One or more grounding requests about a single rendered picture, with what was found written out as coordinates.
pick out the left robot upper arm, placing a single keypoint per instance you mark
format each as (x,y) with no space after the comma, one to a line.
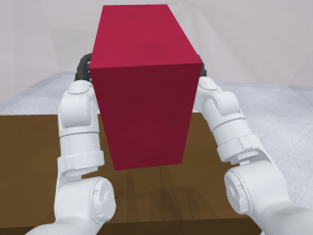
(82,207)

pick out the carton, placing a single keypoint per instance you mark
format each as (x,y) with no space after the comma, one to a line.
(145,74)

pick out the robot right forearm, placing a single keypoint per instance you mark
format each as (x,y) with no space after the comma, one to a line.
(234,138)

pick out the right robot upper arm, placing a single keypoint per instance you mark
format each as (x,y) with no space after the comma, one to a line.
(258,190)

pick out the robot left forearm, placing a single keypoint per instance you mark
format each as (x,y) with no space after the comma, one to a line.
(79,133)

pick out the pedestal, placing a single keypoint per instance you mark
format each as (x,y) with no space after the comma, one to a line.
(189,198)

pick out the left robot hand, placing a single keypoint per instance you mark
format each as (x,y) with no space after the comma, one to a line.
(83,68)

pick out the right robot hand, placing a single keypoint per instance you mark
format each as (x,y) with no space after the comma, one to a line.
(203,71)

